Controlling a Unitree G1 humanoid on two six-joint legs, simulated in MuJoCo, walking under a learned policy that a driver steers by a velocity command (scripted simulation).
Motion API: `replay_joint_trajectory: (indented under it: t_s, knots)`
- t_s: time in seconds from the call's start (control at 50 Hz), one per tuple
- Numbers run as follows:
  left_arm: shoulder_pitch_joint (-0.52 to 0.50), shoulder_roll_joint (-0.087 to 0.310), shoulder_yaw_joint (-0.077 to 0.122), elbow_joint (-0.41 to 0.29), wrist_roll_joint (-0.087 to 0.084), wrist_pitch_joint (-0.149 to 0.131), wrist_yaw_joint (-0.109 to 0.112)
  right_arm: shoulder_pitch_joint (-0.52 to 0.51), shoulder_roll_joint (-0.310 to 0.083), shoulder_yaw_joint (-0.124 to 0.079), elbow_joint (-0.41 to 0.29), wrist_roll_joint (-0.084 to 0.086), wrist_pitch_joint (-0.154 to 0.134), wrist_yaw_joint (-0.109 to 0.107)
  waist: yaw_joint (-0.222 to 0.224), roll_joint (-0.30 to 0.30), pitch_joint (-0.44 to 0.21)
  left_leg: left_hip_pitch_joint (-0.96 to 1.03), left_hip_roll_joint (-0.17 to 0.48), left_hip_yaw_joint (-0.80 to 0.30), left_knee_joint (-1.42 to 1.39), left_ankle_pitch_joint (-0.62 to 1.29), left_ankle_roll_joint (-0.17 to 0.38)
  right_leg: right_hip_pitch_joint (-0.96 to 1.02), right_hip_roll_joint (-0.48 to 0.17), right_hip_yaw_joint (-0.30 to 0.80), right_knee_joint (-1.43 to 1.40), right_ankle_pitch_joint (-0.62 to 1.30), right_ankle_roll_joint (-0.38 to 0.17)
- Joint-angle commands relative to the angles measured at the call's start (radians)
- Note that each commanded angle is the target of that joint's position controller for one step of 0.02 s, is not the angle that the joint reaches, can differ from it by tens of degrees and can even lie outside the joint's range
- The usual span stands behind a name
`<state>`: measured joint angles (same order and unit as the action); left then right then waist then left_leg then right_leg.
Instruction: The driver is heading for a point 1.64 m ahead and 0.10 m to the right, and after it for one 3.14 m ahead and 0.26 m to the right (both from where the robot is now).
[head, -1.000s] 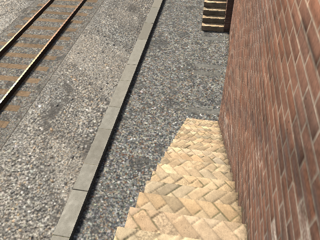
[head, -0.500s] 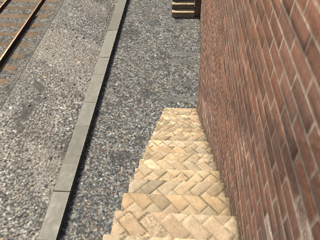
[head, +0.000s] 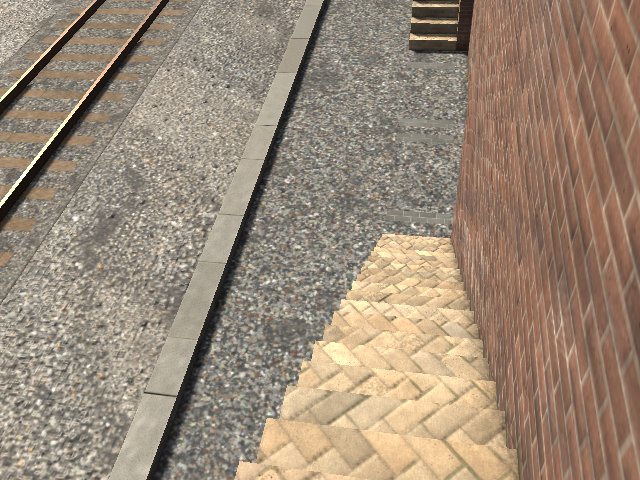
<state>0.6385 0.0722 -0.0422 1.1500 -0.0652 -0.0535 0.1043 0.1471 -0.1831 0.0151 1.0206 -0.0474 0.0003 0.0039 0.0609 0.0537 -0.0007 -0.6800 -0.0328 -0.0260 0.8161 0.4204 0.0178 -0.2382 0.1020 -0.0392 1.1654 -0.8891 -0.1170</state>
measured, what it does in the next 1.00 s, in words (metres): goes down: left foot 0.19 m lower, then right foot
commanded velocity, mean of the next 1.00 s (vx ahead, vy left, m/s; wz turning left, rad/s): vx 0.05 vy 0.00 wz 0.00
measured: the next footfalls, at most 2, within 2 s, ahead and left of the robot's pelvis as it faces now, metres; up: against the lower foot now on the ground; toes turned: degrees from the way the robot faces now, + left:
left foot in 0.10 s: +0.17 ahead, +0.08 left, -0.19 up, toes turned +2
right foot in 0.38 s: +0.17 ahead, -0.15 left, -0.19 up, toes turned -1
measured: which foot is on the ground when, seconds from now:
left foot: up 0.00-0.08, down 0.10-1.00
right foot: down 0.00-0.10, up 0.12-0.36, down 0.38-1.00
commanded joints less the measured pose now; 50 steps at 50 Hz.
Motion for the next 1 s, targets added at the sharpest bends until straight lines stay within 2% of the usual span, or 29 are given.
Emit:
replay_joint_trajectory:
  t_s: [0.02, 0.04, 0.06, 0.08, 0.1, 0.12, 0.14, 0.16, 0.18, 0.2, 0.22, 0.24, 0.26, 0.28, 0.3, 0.32, 0.34, 0.36, 0.4, 0.42, 0.44, 0.48, 0.5, 0.56, 0.6, 0.7, 0.72, 0.76, 1.0]
  knots:
    - [-0.118, 0.161, 0.023, -0.066, 0.008, -0.005, -0.002, 0.114, -0.062, -0.009, -0.003, 0.010, -0.007, -0.002, -0.075, -0.198, 0.112, 0.364, -0.024, 0.034, -0.065, 0.080, 0.006, -0.391, -0.163, 0.190, -0.108, 0.902, 0.027]
    - [-0.176, 0.202, 0.035, -0.078, 0.023, -0.003, -0.009, 0.178, -0.084, -0.016, 0.011, 0.005, -0.007, -0.011, -0.108, -0.206, 0.080, 0.453, -0.017, 0.028, -0.115, -0.022, 0.019, -0.392, -0.178, 0.204, -0.004, 1.037, 0.013]
    - [-0.082, 0.206, 0.053, -0.065, 0.058, 0.013, -0.020, 0.150, -0.107, -0.013, -0.003, 0.055, -0.024, -0.001, -0.062, -0.056, 0.176, 0.349, 0.000, 0.066, -0.564, -0.181, 0.018, -0.188, -0.149, 0.149, 0.040, 1.251, 0.016]
    - [-0.118, 0.195, 0.054, -0.036, 0.065, 0.027, -0.018, 0.369, -0.109, -0.038, 0.083, 0.034, -0.033, 0.014, -0.139, -0.113, 0.091, 0.669, 0.036, 0.007, -0.535, -0.052, 0.064, -0.357, -0.186, 0.190, 0.268, 1.298, 0.001]
    - [-0.107, 0.195, 0.065, -0.060, 0.075, 0.023, -0.026, 0.472, -0.146, -0.048, 0.094, 0.074, -0.044, 0.005, -0.201, 0.075, 0.127, 0.752, 0.145, -0.007, -0.789, 0.342, 0.115, -0.383, -0.033, 0.052, 0.592, 0.817, 0.021]
    - [-0.030, 0.154, 0.078, -0.091, 0.031, 0.010, -0.035, 0.518, -0.149, -0.034, 0.115, 0.063, -0.055, 0.009, -0.114, 0.185, -0.056, 1.224, 0.364, -0.199, -0.198, 1.048, 0.233, -0.838, 0.041, -0.002, 0.864, -0.161, 0.067]
    - [-0.003, 0.154, 0.071, -0.105, 0.012, 0.005, -0.030, 0.475, -0.112, -0.018, 0.091, 0.050, -0.059, 0.007, -0.084, 0.133, -0.167, 1.194, 0.437, -0.251, -0.163, 1.006, 0.312, -0.830, -0.023, 0.096, 0.825, -0.161, 0.043]
    - [-0.034, 0.164, 0.077, -0.072, 0.051, 0.024, -0.027, 0.427, -0.109, -0.019, 0.079, 0.025, -0.059, 0.007, -0.070, -0.032, -0.150, 0.959, 0.438, -0.260, -0.252, 0.656, 0.347, -0.722, -0.041, 0.181, 0.788, -0.001, 0.036]
    - [-0.046, 0.141, 0.076, -0.052, 0.061, 0.042, -0.025, 0.362, -0.110, -0.016, 0.062, 0.012, -0.056, 0.002, -0.038, -0.048, -0.143, 0.755, 0.407, -0.234, -0.290, 0.434, 0.349, -0.619, -0.061, 0.147, 0.714, 0.087, 0.039]
    - [-0.016, 0.127, 0.072, -0.045, 0.073, 0.059, -0.030, 0.303, -0.093, -0.005, 0.039, -0.005, -0.061, -0.004, 0.006, -0.036, -0.146, 0.566, 0.382, -0.222, -0.315, 0.131, 0.368, -0.532, -0.074, 0.144, 0.557, 0.312, 0.061]
    - [-0.067, 0.121, 0.077, -0.026, 0.101, 0.082, -0.034, 0.289, -0.078, 0.002, 0.040, -0.006, -0.064, -0.002, -0.001, -0.021, -0.089, 0.419, 0.341, -0.246, -0.302, -0.138, 0.345, -0.538, -0.063, 0.170, 0.557, 0.415, 0.088]
    - [-0.143, 0.120, 0.078, -0.029, 0.095, 0.100, -0.043, 0.293, -0.035, 0.025, 0.025, 0.009, -0.060, -0.005, -0.016, -0.089, -0.037, 0.250, 0.289, -0.212, -0.362, -0.311, 0.301, -0.444, -0.058, 0.157, 0.436, 0.538, 0.092]
    - [-0.216, 0.096, 0.069, -0.065, 0.093, 0.107, -0.056, 0.232, -0.009, 0.043, 0.003, 0.029, -0.065, -0.011, 0.016, -0.083, 0.020, 0.139, 0.279, -0.221, -0.395, -0.543, 0.256, -0.381, -0.084, 0.168, 0.154, 0.703, 0.123]
    - [-0.235, 0.081, 0.055, -0.053, 0.108, 0.113, -0.068, 0.182, -0.017, 0.044, -0.016, 0.037, -0.058, -0.014, 0.028, -0.059, 0.035, 0.042, 0.206, -0.119, -0.433, -0.686, 0.170, -0.203, -0.111, 0.099, -0.145, 0.751, 0.129]
    - [-0.307, 0.111, 0.054, -0.072, 0.104, 0.114, -0.071, 0.193, -0.054, 0.033, -0.023, 0.050, -0.058, -0.012, -0.021, 0.047, 0.077, -0.007, 0.160, -0.079, -0.494, -0.707, 0.142, -0.082, -0.082, -0.001, -0.266, 0.722, 0.138]
    - [-0.168, 0.093, 0.052, -0.015, 0.109, 0.120, -0.073, 0.163, -0.093, 0.027, -0.030, 0.043, -0.073, 0.000, 0.027, 0.123, -0.007, -0.136, 0.183, -0.094, -0.446, -0.540, 0.161, 0.194, -0.077, -0.016, -0.055, 0.896, 0.126]
    - [-0.146, 0.113, 0.048, -0.007, 0.086, 0.117, -0.073, 0.134, -0.091, 0.031, -0.034, 0.052, -0.069, 0.001, 0.047, 0.123, 0.011, -0.124, 0.182, -0.063, -0.423, -0.501, 0.153, 0.202, -0.096, -0.003, -0.141, 0.831, 0.117]
    - [-0.160, 0.144, 0.047, -0.011, 0.078, 0.109, -0.070, 0.144, -0.088, 0.034, -0.029, 0.053, -0.066, 0.003, 0.025, 0.129, 0.072, -0.081, 0.184, -0.067, -0.406, -0.405, 0.151, 0.184, -0.104, -0.019, -0.237, 0.777, 0.116]
    - [-0.121, 0.176, 0.044, 0.007, 0.074, 0.092, -0.051, 0.169, -0.079, 0.029, -0.023, 0.046, -0.046, -0.001, 0.009, 0.072, 0.149, 0.021, 0.170, -0.083, -0.301, -0.188, 0.133, 0.177, -0.144, 0.005, -0.462, 0.746, 0.115]
    - [-0.131, 0.229, 0.047, 0.011, 0.061, 0.080, -0.045, 0.313, -0.065, 0.018, 0.003, 0.043, -0.034, -0.004, -0.068, -0.045, 0.150, 0.106, 0.123, -0.058, -0.255, -0.230, 0.088, 0.144, -0.229, 0.093, -0.524, 1.113, 0.089]
    - [-0.167, 0.224, 0.038, -0.005, 0.049, 0.064, -0.041, 0.379, -0.054, 0.015, 0.022, 0.041, -0.017, -0.011, -0.105, -0.111, 0.106, 0.224, 0.118, -0.059, -0.242, -0.397, 0.054, 0.081, -0.287, 0.168, -0.583, 1.179, 0.056]
    - [-0.277, 0.210, 0.034, -0.033, 0.049, 0.052, -0.037, 0.346, -0.056, 0.002, 0.036, 0.031, 0.016, -0.009, -0.121, -0.139, 0.093, 0.395, 0.088, -0.039, -0.287, -0.613, 0.028, -0.086, -0.315, 0.219, -0.725, 0.978, 0.044]
    - [-0.287, 0.192, 0.029, -0.036, 0.047, 0.051, -0.041, 0.291, -0.059, -0.001, 0.029, 0.022, 0.028, -0.007, -0.108, -0.117, 0.085, 0.458, 0.096, -0.044, -0.315, -0.613, 0.030, -0.101, -0.295, 0.197, -0.746, 0.906, 0.064]
    - [-0.255, 0.156, 0.017, -0.026, 0.031, 0.063, -0.048, 0.223, -0.015, 0.007, 0.023, 0.028, 0.047, 0.006, -0.100, -0.107, 0.055, 0.533, 0.118, -0.060, -0.388, -0.541, 0.027, -0.056, -0.259, 0.146, -0.804, 0.741, 0.097]
    - [-0.246, 0.147, 0.016, -0.028, 0.035, 0.058, -0.049, 0.221, -0.034, 0.001, 0.033, 0.030, 0.044, 0.004, -0.089, -0.092, 0.054, 0.550, 0.126, -0.067, -0.425, -0.508, 0.027, -0.022, -0.251, 0.129, -0.819, 0.757, 0.105]
    - [-0.220, 0.140, 0.011, -0.016, 0.035, 0.046, -0.051, 0.196, -0.036, -0.002, 0.041, 0.030, 0.044, -0.002, -0.082, -0.076, 0.036, 0.567, 0.132, -0.069, -0.477, -0.486, 0.022, 0.035, -0.248, 0.111, -0.837, 0.818, 0.106]
    - [-0.203, 0.141, 0.011, -0.018, 0.033, 0.036, -0.051, 0.186, -0.030, -0.005, 0.041, 0.038, 0.035, 0.010, -0.090, -0.071, 0.038, 0.573, 0.128, -0.070, -0.494, -0.472, 0.017, 0.047, -0.268, 0.127, -0.849, 0.861, 0.106]
    - [-0.202, 0.148, 0.013, -0.017, 0.035, 0.030, -0.052, 0.188, -0.033, -0.007, 0.052, 0.037, 0.030, 0.014, -0.089, -0.076, 0.040, 0.584, 0.132, -0.071, -0.508, -0.463, 0.014, 0.060, -0.268, 0.123, -0.850, 0.880, 0.107]
    - [-0.195, 0.123, 0.017, -0.010, 0.034, 0.030, -0.051, 0.167, -0.031, -0.011, 0.068, 0.030, 0.024, 0.016, -0.084, -0.075, 0.069, 0.570, 0.137, -0.069, -0.561, -0.438, 0.004, 0.076, -0.258, 0.101, -0.862, 0.856, 0.113]
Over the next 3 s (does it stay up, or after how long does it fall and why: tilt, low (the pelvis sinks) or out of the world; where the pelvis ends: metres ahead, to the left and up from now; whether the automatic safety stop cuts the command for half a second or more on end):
stays up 0.17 -0.04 -0.09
